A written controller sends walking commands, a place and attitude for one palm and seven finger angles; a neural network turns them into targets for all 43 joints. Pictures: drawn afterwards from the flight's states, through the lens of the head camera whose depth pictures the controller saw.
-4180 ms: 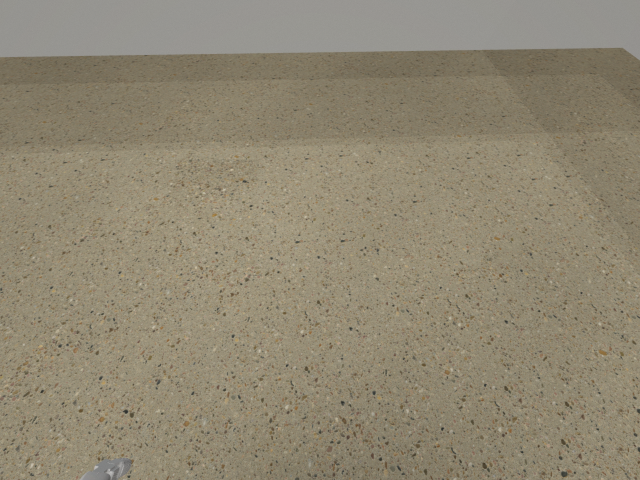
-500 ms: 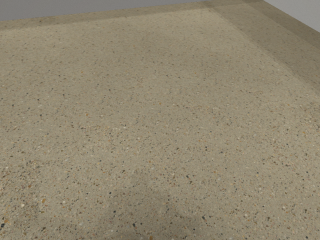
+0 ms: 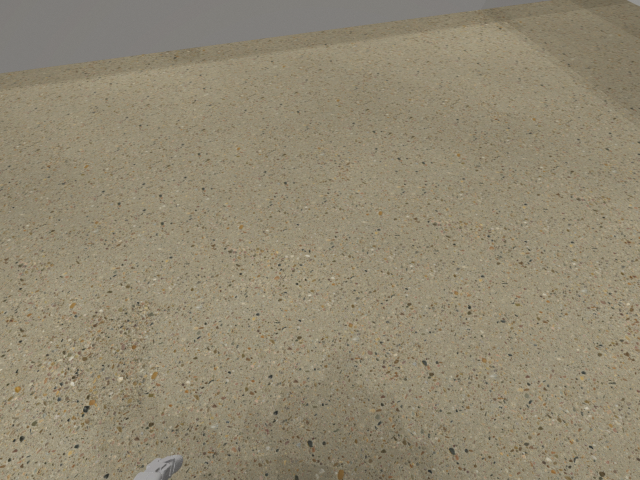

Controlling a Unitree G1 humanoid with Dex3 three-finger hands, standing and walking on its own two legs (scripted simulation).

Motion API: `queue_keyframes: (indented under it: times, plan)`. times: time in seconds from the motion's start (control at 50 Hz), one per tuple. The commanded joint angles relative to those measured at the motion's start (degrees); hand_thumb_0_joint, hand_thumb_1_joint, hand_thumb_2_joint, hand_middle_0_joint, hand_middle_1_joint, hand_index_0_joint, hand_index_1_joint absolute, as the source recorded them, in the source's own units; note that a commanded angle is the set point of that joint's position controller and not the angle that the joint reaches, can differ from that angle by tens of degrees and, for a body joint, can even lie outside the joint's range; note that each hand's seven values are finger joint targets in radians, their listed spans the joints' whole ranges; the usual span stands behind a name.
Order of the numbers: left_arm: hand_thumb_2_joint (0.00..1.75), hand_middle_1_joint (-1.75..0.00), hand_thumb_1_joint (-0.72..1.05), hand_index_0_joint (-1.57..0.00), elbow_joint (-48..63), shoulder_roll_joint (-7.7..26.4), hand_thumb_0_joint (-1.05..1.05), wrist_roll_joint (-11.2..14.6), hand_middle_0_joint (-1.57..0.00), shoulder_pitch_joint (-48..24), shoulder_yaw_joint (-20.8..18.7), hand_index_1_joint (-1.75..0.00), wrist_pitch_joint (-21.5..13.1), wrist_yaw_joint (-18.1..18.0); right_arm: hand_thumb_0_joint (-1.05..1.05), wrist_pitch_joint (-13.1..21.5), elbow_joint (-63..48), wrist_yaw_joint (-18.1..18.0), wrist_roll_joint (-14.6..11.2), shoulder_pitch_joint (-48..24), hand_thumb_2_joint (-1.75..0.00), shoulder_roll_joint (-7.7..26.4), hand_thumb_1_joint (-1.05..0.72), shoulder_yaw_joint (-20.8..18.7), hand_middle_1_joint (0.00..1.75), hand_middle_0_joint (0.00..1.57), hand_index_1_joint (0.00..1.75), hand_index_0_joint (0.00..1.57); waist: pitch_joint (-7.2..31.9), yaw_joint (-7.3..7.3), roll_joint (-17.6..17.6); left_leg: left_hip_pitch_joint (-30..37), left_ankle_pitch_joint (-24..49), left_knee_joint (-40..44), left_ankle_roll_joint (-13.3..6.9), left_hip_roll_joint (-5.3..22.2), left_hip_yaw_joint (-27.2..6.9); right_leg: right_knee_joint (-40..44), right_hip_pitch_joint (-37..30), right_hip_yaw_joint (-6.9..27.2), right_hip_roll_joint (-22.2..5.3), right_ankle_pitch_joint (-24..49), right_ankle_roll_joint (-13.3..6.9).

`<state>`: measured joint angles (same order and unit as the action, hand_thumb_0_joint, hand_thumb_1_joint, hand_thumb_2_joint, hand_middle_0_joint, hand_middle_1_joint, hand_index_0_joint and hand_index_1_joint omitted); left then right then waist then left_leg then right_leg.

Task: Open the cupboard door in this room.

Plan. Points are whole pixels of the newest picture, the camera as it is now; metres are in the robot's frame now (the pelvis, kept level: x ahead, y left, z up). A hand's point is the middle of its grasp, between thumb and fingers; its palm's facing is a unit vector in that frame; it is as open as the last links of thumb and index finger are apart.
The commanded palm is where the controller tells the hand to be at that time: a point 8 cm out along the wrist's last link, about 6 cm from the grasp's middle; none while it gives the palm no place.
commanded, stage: turn or walk to find it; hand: left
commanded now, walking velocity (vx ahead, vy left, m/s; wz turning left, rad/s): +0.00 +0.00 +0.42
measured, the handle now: out of the picture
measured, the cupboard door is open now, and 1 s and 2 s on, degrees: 0 0 0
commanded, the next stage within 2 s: none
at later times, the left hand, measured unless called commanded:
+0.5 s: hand out of the picture -0.04 +0.26 -0.18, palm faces +0.26 -0.94 -0.23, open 7.4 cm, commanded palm none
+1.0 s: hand out of the picture -0.04 +0.21 -0.14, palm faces +0.43 -0.86 -0.26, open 7.4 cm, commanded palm none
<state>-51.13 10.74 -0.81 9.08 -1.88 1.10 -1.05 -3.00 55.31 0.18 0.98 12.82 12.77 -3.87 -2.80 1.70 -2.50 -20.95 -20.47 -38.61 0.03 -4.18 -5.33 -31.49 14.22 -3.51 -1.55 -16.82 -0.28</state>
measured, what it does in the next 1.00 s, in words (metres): steps on the spot, turning left: left foot, then right foot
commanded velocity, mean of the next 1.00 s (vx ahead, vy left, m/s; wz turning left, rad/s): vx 0.00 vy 0.00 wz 0.42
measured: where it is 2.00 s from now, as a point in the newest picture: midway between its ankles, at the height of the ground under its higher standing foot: outside the picture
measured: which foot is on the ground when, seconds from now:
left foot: up 0.00-0.34, down 0.36-0.82, up 0.84-1.00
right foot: down 0.00-0.36, up 0.38-0.80, down 0.82-1.00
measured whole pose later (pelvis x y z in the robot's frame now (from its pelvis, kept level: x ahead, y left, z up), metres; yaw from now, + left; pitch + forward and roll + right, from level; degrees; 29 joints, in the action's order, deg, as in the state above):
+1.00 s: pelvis -0.04 +0.00 +0.01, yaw +26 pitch -1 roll +1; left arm -51.7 9.1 -1.0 11.5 -1.3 1.2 -1.1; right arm -4.4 56.4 1.1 1.4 13.6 14.4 -5.0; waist -3.1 1.9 -2.9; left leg -28.1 -21.3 -64.9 2.7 -0.7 -2.3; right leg -29.2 12.2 -7.8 -3.6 -15.7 -1.4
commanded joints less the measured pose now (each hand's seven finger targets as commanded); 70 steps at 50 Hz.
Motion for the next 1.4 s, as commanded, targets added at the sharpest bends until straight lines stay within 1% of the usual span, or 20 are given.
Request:
queue_keyframes:
  times: [0.0,0.06,0.22,0.3,0.32,0.34,0.36,0.48,0.66,0.76,0.78,0.8,0.82,0.92,1.08,1.18,1.2,1.24,1.28,1.38]
  plan:
    - [0.9,-0.3,0.9,-0.2,3.9,11.8,0.0,-0.3,-0.2,0.9,-3.3,-0.3,-1.0,-1.3,0.0,-0.2,-4.7,0.4,0.4,-1.1,-0.9,6.6,-0.9,-2.5,0.3,0.2,0.3,0.2,-0.3,-1.27,10.5,-10.9,-5.9,-27.7,1.3,4.0,0.2,17.8,-0.2,15.8,-20.2,3.6,-7.9]
    - [0.9,-0.3,0.9,-0.2,4.1,9.6,0.0,-0.4,-0.2,-0.5,-2.5,-0.3,-1.6,-1.1,0.0,-0.4,-2.8,1.0,0.4,1.7,-0.9,5.3,-0.9,-2.1,0.3,0.2,0.3,0.2,-0.2,-0.13,11.3,-10.4,-0.3,-30.0,3.1,5.2,3.4,15.0,-1.9,5.5,-15.7,10.2,-6.1]
    - [0.9,-0.3,0.9,-0.2,0.2,13.5,0.0,-1.1,-0.2,6.9,-3.7,-0.3,-1.1,-0.8,0.0,0.5,-4.1,0.8,-0.4,-4.8,-0.9,3.5,-0.9,-0.6,0.3,0.2,0.3,0.2,2.5,-4.43,14.7,-3.7,-6.4,-7.6,3.5,5.6,9.1,8.8,-8.8,2.5,-18.3,26.8,-7.8]
    - [0.9,-0.3,0.9,-0.2,-0.2,13.2,0.0,-0.5,-0.2,4.9,-4.0,-0.3,-0.4,-0.7,0.0,1.4,-2.8,0.5,-0.4,0.6,-0.9,4.9,-0.9,-0.6,0.3,0.2,0.3,0.2,5.3,-1.14,11.2,9.0,6.1,11.1,2.2,5.5,10.4,0.1,-4.4,-2.2,-16.8,23.2,-2.8]
    - [0.9,-0.3,0.9,-0.2,0.5,11.2,0.0,0.0,-0.2,5.7,-3.7,-0.3,0.1,-0.5,0.0,2.2,-2.5,0.6,-0.1,3.2,-0.9,8.3,-0.9,-1.3,0.3,0.2,0.3,0.2,7.8,0.21,1.5,17.1,15.8,17.3,0.2,10.9,3.5,-9.0,2.6,-5.2,-13.4,13.6,0.5]
    - [0.9,-0.3,0.9,-0.2,2.6,7.1,0.0,0.3,-0.2,5.7,-2.8,-0.3,0.4,-0.1,0.0,2.4,-2.8,0.3,0.2,4.8,-0.9,14.2,-0.9,-2.6,0.3,0.2,0.3,0.2,6.7,0.72,-15.9,21.6,34.6,19.2,-6.6,25.3,-14.8,-20.4,17.2,-6.8,-5.9,-16.2,4.8]
    - [0.9,-0.3,0.9,-0.2,3.5,7.6,0.0,-0.4,-0.2,2.1,-2.2,-0.3,1.0,-0.4,0.0,2.1,-1.8,-0.1,0.2,7.2,-0.9,15.3,-0.9,-3.0,0.3,0.2,0.3,0.2,7.7,2.88,-12.8,17.4,32.2,19.9,-10.8,27.9,-15.5,-28.3,16.1,-1.2,-5.2,-20.8,4.1]
    - [0.9,-0.3,0.9,-0.2,-0.1,7.4,0.0,-0.1,-0.2,2.7,-2.6,-0.3,0.8,0.4,0.0,2.9,-3.5,-1.4,0.1,-0.8,-0.9,9.7,-0.9,-1.0,0.3,0.2,0.3,0.2,4.5,-0.8,-5.2,14.3,31.9,19.5,-8.9,17.7,-5.6,-29.9,15.5,2.0,-4.6,-7.1,4.7]
    - [0.9,-0.3,0.9,-0.2,2.2,6.2,0.0,0.2,-0.2,-0.1,-2.2,-0.3,0.7,-0.1,0.0,2.1,-3.8,-1.1,0.5,0.8,-0.9,10.4,-0.9,-1.9,0.3,0.2,0.3,0.2,4.1,0.46,-5.3,12.4,28.6,19.0,-10.2,17.5,-12.0,-16.1,9.6,2.0,-1.9,-9.1,4.5]
    - [0.9,-0.3,0.9,-0.2,1.4,6.9,0.0,0.4,-0.2,6.3,-2.4,-0.3,-0.4,-0.5,0.0,1.7,-4.9,-0.7,0.1,-1.6,-0.9,9.6,-0.9,-2.2,0.3,0.2,0.3,0.2,5.9,-3.05,-3.9,3.9,23.2,13.6,-6.7,13.2,-12.5,5.7,-5.6,1.2,-0.6,3.0,3.6]
    - [0.9,-0.3,0.9,-0.2,1.3,9.4,0.0,-0.1,-0.2,7.6,-2.9,-0.3,-1.0,-0.8,0.0,1.7,-5.2,-0.3,-0.3,-1.3,-0.9,7.6,-0.9,-2.0,0.3,0.2,0.3,0.2,6.5,-3.61,2.8,-2.1,15.2,8.4,-3.5,9.4,-9.2,12.0,-12.3,5.9,-5.8,5.0,2.2]
    - [0.9,-0.3,0.9,-0.2,1.5,14.5,0.0,-0.9,-0.2,8.4,-3.9,-0.3,-1.5,-1.3,0.0,1.8,-6.4,0.1,-0.7,-0.6,-0.9,3.8,-0.9,-1.4,0.3,0.2,0.3,0.2,5.6,-3.76,16.9,-12.0,-2.4,-3.3,0.7,1.1,0.5,16.1,-15.9,20.4,-20.2,7.9,-3.1]
    - [0.9,-0.3,0.9,-0.2,2.6,15.5,0.0,-0.5,-0.2,7.5,-3.9,-0.3,-1.3,-1.1,0.0,1.1,-6.8,-0.1,0.2,-1.8,-0.9,5.8,-0.9,-2.1,0.3,0.2,0.3,0.2,4.7,-4.38,17.2,-11.3,-11.9,-15.0,1.4,1.4,1.0,17.4,-8.0,23.1,-26.3,8.1,-8.4]
    - [0.9,-0.3,0.9,-0.2,4.2,9.2,0.0,-0.4,-0.2,-1.1,-2.4,-0.3,-1.7,-1.0,0.0,-0.4,-2.6,1.0,0.4,2.0,-0.9,5.1,-0.9,-2.2,0.3,0.2,0.3,0.2,-0.5,0.24,11.0,-10.0,0.2,-31.0,2.9,5.2,2.6,15.7,-0.5,6.5,-15.7,8.3,-5.7]
    - [0.9,-0.3,0.9,-0.2,0.2,12.4,0.0,-1.0,-0.2,7.2,-3.3,-0.3,-1.4,-0.8,0.0,0.0,-3.6,0.8,-0.1,-4.8,-0.9,3.8,-0.9,-0.9,0.3,0.2,0.3,0.2,2.0,-4.43,12.9,-5.6,-6.0,-12.4,3.9,5.8,7.6,11.5,-8.3,3.3,-18.1,21.6,-7.8]
    - [0.9,-0.3,0.9,-0.2,-1.0,13.6,0.0,-0.7,-0.2,6.3,-3.9,-0.3,-0.7,-0.7,0.0,1.2,-2.7,0.3,-0.5,-0.7,-0.9,4.0,-0.9,-0.3,0.3,0.2,0.3,0.2,5.6,-2.15,13.4,6.7,2.1,7.6,2.4,4.8,11.0,3.4,-6.1,-0.5,-17.8,24.8,-4.4]
    - [0.9,-0.3,0.9,-0.2,-1.0,12.5,0.0,-0.2,-0.2,5.3,-3.7,-0.3,-0.3,-0.5,0.0,1.6,-2.2,0.5,-0.4,1.6,-0.9,5.5,-0.9,-0.6,0.3,0.2,0.3,0.2,6.5,-0.56,8.6,13.3,9.3,14.9,1.7,6.2,9.5,-1.6,-1.8,-3.0,-16.2,19.2,-1.7]
    - [0.9,-0.3,0.9,-0.2,2.6,6.5,0.0,0.0,-0.2,4.5,-2.3,-0.3,0.5,0.0,0.0,2.1,-2.6,0.1,0.2,4.8,-0.9,15.1,-0.9,-2.6,0.3,0.2,0.3,0.2,5.8,1.15,-15.5,19.6,32.9,20.8,-8.9,27.3,-15.1,-22.1,17.9,-5.6,-5.4,-19.5,4.7]
    - [0.9,-0.3,0.9,-0.2,2.1,7.6,0.0,-0.3,-0.2,-0.9,-2.7,-0.3,1.5,-0.4,0.0,2.0,-1.6,-1.1,0.4,3.4,-0.9,12.8,-0.9,-2.2,0.3,0.2,0.3,0.2,2.8,1.64,-12.1,12.1,23.7,21.9,-10.0,23.7,-13.2,-31.6,17.9,1.9,-5.5,-15.0,3.8]
    - [0.9,-0.3,0.9,-0.2,-0.7,7.4,0.0,-0.1,-0.2,2.9,-2.6,-0.3,1.0,0.4,0.0,2.8,-3.4,-1.4,0.1,-1.3,-0.9,9.8,-0.9,-1.0,0.3,0.2,0.3,0.2,3.6,-0.87,-5.2,13.6,29.1,20.3,-8.9,17.6,-5.7,-29.0,15.2,1.8,-4.6,-6.9,4.9]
